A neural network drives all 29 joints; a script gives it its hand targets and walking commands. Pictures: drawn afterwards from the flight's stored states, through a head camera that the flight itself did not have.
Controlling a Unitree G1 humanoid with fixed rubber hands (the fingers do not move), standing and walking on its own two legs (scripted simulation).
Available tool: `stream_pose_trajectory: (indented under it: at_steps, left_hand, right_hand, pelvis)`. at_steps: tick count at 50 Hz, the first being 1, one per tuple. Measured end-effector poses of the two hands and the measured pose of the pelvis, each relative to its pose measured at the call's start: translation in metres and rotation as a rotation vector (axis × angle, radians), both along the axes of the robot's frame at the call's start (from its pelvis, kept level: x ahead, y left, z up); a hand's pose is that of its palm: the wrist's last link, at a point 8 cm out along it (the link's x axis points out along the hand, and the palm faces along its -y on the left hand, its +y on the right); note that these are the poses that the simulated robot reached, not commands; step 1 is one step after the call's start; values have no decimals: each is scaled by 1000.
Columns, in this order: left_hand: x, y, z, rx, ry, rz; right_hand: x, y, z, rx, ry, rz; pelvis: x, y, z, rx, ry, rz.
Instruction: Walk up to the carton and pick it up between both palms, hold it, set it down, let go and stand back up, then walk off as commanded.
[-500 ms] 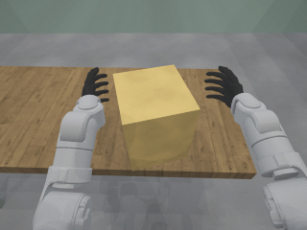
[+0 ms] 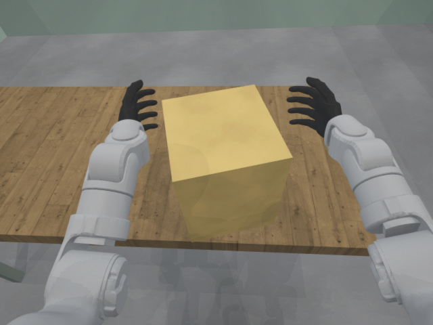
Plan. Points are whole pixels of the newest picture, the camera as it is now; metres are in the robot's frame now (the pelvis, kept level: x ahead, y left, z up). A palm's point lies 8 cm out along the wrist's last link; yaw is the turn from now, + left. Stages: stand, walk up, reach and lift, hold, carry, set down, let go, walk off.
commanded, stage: reach and lift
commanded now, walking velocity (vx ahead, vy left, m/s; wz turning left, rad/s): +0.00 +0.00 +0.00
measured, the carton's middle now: (221, 166) +0.45 +0.07 +0.01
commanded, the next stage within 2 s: none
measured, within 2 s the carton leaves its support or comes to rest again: neither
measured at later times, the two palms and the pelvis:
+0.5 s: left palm (142, 163) +0.39 +0.22 +0.06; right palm (322, 147) +0.47 -0.13 +0.07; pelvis +0.00 +0.00 -0.01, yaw +0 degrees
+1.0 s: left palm (150, 165) +0.40 +0.21 +0.05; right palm (300, 148) +0.48 -0.09 +0.05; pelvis +0.01 +0.00 -0.01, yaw +0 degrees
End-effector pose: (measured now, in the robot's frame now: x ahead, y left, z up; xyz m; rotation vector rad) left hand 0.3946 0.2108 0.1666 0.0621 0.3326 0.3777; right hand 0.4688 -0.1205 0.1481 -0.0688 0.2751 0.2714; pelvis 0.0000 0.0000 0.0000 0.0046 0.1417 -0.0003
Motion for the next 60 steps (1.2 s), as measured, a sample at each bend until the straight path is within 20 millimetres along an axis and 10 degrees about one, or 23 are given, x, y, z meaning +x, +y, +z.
stream_pose_trajectory:
  at_steps: [25,60]
  left_hand:
    - [-1,9,-104,-61,6,35]
    - [2,-8,-118,-4,-75,21]
  right_hand:
    - [6,-13,-77,12,96,-68]
    - [11,36,-98,64,33,-41]
  pelvis:
    - [-3,-3,-9,5,160,0]
    - [7,1,-11,-1,220,3]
